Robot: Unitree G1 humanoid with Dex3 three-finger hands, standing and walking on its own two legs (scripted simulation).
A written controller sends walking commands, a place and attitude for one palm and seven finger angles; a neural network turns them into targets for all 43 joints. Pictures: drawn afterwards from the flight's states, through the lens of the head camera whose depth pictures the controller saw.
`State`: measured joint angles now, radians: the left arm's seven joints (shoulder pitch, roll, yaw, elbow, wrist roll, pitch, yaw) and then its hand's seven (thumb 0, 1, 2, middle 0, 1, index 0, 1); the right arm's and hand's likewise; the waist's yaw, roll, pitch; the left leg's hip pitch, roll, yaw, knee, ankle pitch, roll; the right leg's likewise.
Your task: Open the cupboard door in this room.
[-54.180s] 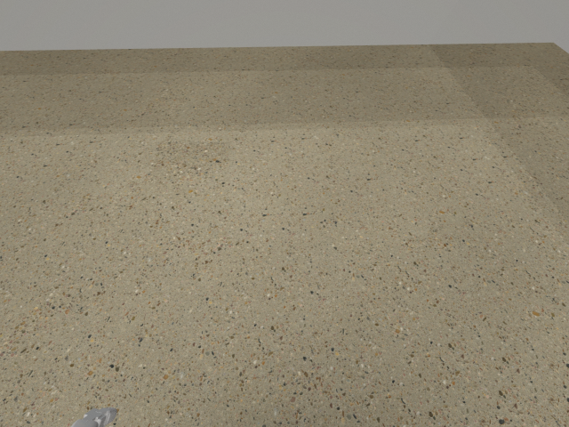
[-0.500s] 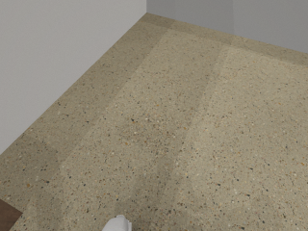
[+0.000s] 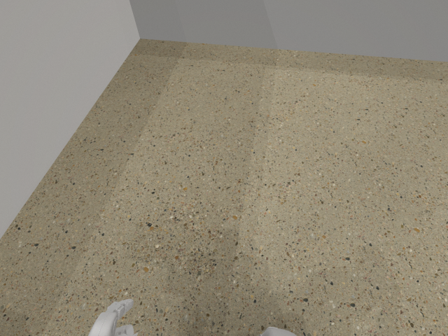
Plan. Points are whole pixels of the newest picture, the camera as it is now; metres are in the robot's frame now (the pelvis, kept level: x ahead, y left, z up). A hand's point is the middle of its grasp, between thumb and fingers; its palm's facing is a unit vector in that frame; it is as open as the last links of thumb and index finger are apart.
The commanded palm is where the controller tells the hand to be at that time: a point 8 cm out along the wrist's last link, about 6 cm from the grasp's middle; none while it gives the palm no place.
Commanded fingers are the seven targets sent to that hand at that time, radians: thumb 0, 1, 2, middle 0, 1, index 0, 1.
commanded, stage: walk to a spot facing it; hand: left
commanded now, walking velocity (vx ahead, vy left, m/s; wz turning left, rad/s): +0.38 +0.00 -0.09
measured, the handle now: out of the picture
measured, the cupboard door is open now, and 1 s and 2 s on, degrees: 50 50 50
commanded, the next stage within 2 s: turn to face it in 0.38 s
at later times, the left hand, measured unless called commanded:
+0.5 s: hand (148, 271) +0.27 +0.19 -0.16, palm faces -0.01 -0.99 -0.15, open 7.4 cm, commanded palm none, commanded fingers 0.00 0.90 0.90 -0.20 -0.30 -0.20 -0.30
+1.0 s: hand (162, 215) +0.42 +0.18 -0.18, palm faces +0.21 -0.96 -0.20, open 7.3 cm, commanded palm none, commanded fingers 0.00 0.90 0.90 -0.20 -0.30 -0.20 -0.30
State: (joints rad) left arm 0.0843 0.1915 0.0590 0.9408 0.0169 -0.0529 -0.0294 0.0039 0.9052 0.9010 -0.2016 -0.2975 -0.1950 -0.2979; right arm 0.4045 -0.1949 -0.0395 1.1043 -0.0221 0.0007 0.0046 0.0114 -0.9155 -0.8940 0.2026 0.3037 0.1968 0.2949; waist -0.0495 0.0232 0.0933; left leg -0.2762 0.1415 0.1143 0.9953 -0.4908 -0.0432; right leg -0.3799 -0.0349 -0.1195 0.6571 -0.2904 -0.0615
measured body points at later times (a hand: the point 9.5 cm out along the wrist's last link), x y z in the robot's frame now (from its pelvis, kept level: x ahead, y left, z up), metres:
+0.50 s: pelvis +0.24 +0.01 +0.01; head +0.26 +0.01 +0.46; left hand +0.27 +0.24 -0.15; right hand +0.28 -0.23 -0.13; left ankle +0.28 +0.11 -0.72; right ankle +0.21 -0.11 -0.65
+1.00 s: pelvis +0.38 -0.02 +0.00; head +0.42 +0.00 +0.44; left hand +0.41 +0.23 -0.16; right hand +0.50 -0.26 -0.14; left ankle +0.40 +0.09 -0.72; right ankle +0.35 -0.15 -0.70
